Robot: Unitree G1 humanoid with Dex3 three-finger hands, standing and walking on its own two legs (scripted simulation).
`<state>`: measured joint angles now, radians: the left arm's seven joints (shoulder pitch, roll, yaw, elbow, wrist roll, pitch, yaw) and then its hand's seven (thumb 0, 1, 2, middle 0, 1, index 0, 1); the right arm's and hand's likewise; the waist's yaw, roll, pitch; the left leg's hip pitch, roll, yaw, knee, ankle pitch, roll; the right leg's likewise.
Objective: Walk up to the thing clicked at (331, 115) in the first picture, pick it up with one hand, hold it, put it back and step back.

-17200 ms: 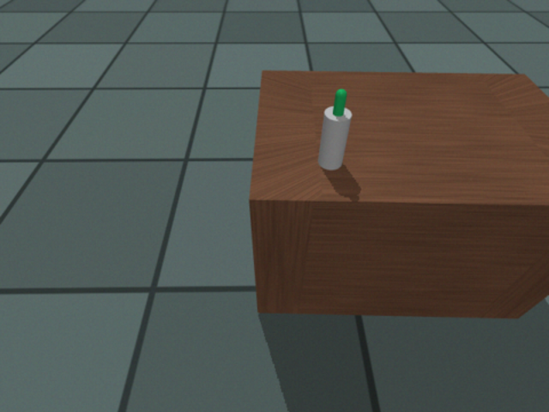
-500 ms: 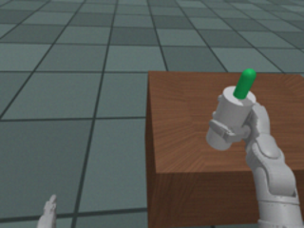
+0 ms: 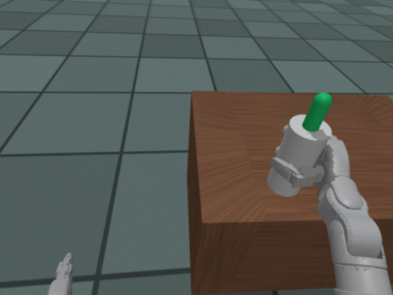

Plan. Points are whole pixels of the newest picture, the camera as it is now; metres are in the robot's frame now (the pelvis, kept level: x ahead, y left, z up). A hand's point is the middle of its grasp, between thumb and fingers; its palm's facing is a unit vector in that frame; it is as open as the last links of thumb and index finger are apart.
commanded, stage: hold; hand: right
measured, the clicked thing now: (300, 146) +0.33 -0.17 +0.19
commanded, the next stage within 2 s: crouch in 0.32 s
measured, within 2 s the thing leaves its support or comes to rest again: neither
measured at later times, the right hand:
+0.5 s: hand (294, 153) +0.34 -0.17 +0.17, palm faces +0.17 +0.98 -0.02, open 9.3 cm
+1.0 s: hand (280, 157) +0.40 -0.19 +0.09, palm faces +0.19 +0.98 -0.01, open 9.3 cm
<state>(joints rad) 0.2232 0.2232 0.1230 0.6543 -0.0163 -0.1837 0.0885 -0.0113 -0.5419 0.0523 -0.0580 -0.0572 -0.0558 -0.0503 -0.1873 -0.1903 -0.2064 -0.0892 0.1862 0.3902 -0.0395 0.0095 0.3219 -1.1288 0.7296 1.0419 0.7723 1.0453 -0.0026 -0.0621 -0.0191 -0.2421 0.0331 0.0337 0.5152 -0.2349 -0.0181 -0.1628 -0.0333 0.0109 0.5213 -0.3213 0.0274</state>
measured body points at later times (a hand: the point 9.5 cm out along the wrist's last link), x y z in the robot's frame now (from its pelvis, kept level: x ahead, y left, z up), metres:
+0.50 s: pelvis +0.00 +0.00 +0.00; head -0.01 +0.02 +0.45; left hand +0.17 +0.27 -0.08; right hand +0.32 -0.22 +0.17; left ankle +0.03 +0.13 -0.73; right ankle -0.02 -0.14 -0.73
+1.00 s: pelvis -0.01 +0.00 -0.01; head +0.02 -0.01 +0.44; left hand +0.14 +0.27 -0.07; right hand +0.39 -0.24 +0.09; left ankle +0.03 +0.13 -0.73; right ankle -0.02 -0.14 -0.73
